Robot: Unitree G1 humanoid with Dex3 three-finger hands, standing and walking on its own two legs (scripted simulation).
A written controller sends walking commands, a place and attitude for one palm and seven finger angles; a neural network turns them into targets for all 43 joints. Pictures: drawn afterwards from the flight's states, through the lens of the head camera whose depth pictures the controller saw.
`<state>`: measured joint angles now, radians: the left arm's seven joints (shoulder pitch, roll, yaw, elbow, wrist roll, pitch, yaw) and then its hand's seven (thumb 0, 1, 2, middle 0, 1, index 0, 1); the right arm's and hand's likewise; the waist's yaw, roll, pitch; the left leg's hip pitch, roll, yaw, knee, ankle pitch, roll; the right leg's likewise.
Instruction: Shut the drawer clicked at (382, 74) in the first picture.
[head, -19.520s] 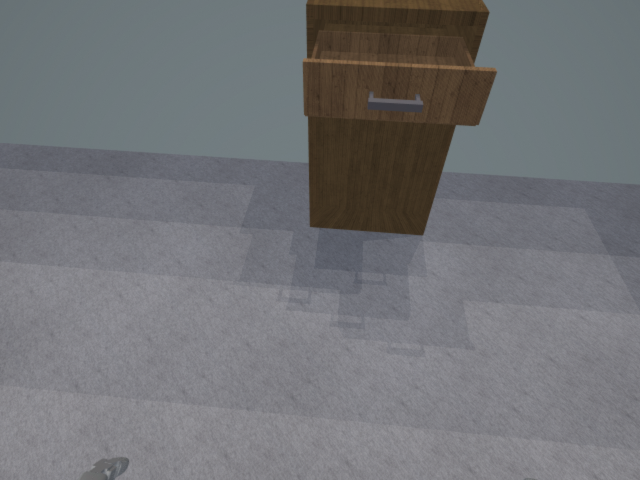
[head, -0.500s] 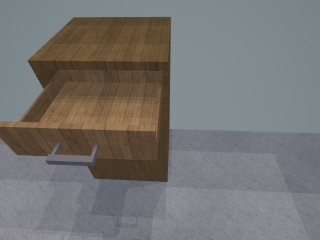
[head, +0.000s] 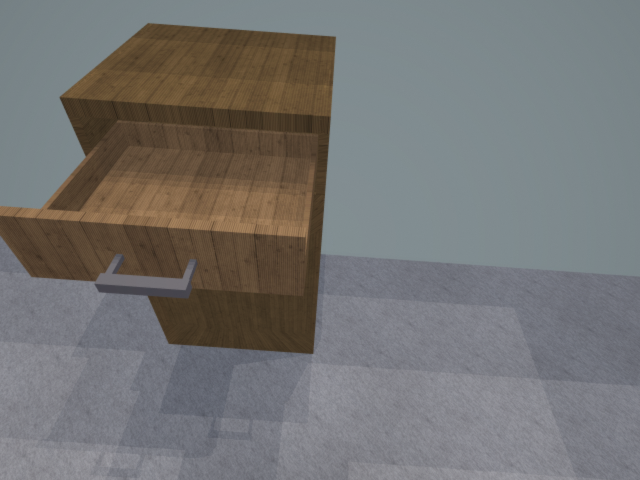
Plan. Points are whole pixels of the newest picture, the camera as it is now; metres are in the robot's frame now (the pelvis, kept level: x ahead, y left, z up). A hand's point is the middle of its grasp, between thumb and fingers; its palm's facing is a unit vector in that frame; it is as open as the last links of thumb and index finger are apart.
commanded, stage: come to a stop and stand still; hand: left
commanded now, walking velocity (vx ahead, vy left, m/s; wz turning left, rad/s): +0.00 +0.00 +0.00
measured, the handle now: (149, 274) +0.39 +0.27 +0.02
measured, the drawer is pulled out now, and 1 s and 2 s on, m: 0.28 0.28 0.28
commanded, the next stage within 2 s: look again from close up in 0.32 s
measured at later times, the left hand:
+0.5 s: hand out of the picture -0.04 +0.15 -0.17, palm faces +0.04 -0.99 -0.12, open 7.4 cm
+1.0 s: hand out of the picture +0.02 +0.20 -0.17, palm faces -0.01 -0.98 -0.18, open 7.4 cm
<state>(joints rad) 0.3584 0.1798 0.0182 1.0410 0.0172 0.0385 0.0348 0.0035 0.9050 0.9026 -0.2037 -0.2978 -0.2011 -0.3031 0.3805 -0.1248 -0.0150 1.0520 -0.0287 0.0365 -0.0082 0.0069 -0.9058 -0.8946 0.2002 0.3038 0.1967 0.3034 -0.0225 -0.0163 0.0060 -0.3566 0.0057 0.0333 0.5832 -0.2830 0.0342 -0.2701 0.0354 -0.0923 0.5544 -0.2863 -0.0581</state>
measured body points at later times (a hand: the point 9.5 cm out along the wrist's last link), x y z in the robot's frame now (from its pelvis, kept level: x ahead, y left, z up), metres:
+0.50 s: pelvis -0.01 +0.00 +0.01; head -0.01 +0.01 +0.46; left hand -0.04 +0.20 -0.16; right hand -0.01 -0.22 -0.14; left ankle +0.01 +0.12 -0.73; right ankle -0.01 -0.09 -0.73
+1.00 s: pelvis +0.02 +0.03 +0.01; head +0.02 +0.04 +0.46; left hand +0.02 +0.25 -0.15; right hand +0.00 -0.18 -0.15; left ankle +0.01 +0.12 -0.73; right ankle -0.01 -0.09 -0.73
